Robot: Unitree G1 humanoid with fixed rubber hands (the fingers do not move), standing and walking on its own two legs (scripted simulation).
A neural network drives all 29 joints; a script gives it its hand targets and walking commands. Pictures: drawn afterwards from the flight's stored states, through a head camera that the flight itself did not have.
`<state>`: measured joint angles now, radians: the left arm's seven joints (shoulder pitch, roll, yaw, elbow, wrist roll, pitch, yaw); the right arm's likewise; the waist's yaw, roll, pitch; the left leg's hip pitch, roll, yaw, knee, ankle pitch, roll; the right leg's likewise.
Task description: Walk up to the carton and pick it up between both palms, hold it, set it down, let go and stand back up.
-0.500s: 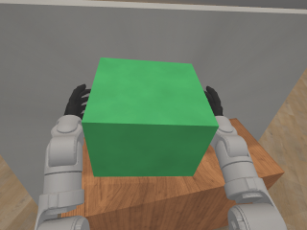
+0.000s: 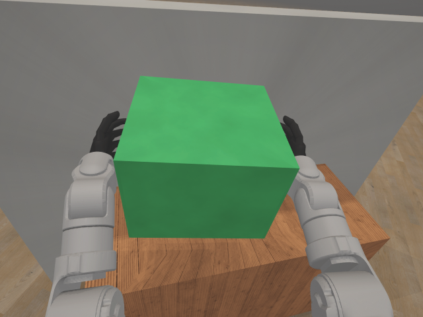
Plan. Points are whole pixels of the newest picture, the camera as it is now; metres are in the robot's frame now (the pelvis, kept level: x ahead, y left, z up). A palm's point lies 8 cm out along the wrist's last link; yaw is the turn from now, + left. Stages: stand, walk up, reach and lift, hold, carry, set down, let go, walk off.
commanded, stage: hold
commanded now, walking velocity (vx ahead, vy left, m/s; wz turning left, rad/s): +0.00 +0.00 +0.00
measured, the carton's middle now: (201, 156) +0.39 +0.01 +0.16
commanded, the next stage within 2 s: none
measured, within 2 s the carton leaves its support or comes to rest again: neither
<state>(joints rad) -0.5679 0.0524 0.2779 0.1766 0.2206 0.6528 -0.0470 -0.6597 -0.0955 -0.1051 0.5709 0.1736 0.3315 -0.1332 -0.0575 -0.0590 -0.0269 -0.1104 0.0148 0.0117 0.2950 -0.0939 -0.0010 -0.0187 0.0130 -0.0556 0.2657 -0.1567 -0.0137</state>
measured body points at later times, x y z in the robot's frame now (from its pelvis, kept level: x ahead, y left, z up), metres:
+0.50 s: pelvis +0.00 +0.00 +0.00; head -0.04 +0.02 +0.45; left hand +0.37 +0.18 +0.18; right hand +0.38 -0.17 +0.18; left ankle +0.05 +0.12 -0.75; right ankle +0.00 -0.11 -0.75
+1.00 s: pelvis +0.00 +0.00 +0.00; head -0.04 +0.03 +0.45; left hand +0.37 +0.18 +0.18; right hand +0.38 -0.17 +0.18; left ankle +0.05 +0.12 -0.75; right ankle +0.00 -0.11 -0.75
